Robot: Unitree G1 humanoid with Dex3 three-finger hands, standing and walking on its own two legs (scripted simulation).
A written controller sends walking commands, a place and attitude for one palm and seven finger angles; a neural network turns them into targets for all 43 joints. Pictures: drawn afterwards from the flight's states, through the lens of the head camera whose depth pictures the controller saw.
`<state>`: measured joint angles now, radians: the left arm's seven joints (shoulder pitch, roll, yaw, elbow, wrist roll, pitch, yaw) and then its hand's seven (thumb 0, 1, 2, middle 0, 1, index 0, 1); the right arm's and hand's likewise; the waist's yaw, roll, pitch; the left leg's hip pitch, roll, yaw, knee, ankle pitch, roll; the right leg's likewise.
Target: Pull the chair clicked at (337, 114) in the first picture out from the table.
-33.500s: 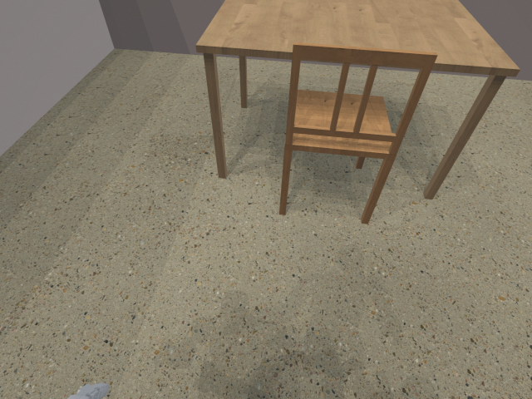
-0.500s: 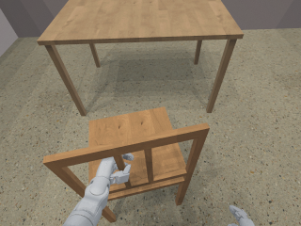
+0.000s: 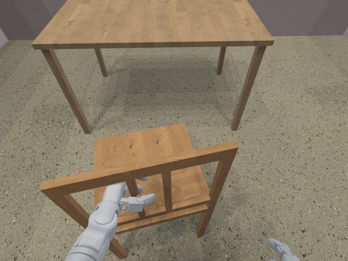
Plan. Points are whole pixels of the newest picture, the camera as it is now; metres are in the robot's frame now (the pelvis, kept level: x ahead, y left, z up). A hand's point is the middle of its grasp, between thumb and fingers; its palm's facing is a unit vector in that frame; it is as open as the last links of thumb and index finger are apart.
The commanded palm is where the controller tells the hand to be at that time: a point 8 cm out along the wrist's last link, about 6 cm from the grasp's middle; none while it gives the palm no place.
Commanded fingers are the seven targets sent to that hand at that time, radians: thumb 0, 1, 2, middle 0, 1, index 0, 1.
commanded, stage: open the thumb and straighten the fingers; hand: left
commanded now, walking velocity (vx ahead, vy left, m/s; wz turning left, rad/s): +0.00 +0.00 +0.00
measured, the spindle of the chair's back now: (136, 198) +0.31 +0.11 -0.10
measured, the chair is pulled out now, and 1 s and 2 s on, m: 0.57 0.57 0.57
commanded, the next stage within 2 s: draw the fingers out of the gap in 0.50 s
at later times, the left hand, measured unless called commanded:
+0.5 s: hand (128, 195) +0.29 +0.12 -0.03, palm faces -0.11 -0.98 -0.18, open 17.0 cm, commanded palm +0.27 +0.17 -0.01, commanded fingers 0.00 -0.55 0.20 0.00 0.00 0.00 0.00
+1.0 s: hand (123, 231) +0.20 +0.12 -0.04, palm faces -0.11 -0.98 -0.15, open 17.5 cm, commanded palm +0.19 +0.17 -0.01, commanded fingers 0.00 -0.55 0.20 0.00 0.00 0.00 0.00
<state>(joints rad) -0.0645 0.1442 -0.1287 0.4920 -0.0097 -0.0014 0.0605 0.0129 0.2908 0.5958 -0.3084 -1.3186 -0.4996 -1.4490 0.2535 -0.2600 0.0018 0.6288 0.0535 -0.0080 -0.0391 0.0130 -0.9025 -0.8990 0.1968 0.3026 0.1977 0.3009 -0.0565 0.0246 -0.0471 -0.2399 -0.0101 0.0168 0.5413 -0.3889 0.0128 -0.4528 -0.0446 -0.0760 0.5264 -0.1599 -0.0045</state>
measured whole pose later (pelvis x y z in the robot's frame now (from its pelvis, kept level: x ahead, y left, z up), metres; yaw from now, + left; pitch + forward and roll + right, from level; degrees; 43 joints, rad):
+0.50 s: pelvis +0.01 +0.00 -0.01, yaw +1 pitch +8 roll +0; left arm -0.02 0.17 -0.09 0.31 -0.03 0.16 -0.01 -0.01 -0.53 0.20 -0.07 -0.20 -0.07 -0.21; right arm 0.23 -0.27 0.03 0.57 0.05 -0.07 -0.07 0.01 -0.90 -0.90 0.20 0.30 0.20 0.30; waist -0.03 0.06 -0.08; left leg -0.34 -0.01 -0.01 0.67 -0.46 0.01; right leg -0.55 -0.06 -0.10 0.65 -0.24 0.00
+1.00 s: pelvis +0.02 +0.01 -0.02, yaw +2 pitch +8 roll -1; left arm 0.42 0.17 -0.19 -0.10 0.01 0.18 0.02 -0.01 -0.53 0.20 0.00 0.00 -0.01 0.00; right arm 0.26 -0.25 0.03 0.49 0.03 -0.10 -0.06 0.02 -0.90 -0.90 0.20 0.30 0.20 0.30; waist -0.02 0.06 -0.11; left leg -0.37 -0.03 -0.02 0.75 -0.52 0.03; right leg -0.57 -0.08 -0.10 0.73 -0.29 0.02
